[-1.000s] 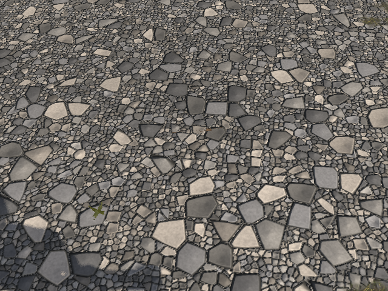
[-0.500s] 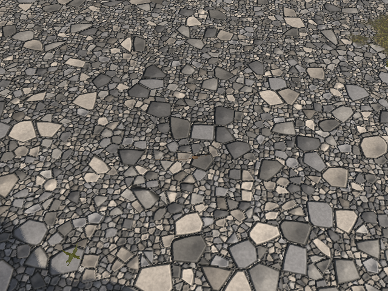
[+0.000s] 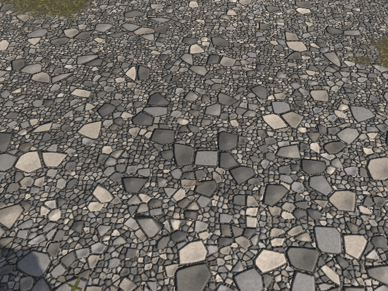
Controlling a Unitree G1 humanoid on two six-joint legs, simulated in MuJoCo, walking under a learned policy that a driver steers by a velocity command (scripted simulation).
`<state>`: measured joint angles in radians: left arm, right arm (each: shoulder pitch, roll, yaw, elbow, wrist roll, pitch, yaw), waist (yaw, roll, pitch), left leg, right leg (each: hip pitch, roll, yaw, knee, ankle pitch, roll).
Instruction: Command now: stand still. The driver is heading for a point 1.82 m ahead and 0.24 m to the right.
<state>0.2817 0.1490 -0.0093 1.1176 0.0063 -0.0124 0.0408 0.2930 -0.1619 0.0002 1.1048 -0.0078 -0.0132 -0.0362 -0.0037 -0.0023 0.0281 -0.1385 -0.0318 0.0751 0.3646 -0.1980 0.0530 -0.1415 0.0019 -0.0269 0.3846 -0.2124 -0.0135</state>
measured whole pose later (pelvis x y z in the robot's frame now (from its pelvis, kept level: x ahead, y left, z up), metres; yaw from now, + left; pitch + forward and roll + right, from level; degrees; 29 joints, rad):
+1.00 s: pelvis +0.01 +0.01 +0.00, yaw +0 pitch -1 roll +0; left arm 0.34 0.11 -0.02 1.18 0.01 -0.01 0.05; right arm 0.35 -0.11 0.01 1.16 -0.01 -0.02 -0.04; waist 0.00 -0.01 0.02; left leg -0.14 -0.04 0.07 0.37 -0.21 0.06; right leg -0.14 -0.01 -0.02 0.39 -0.23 0.00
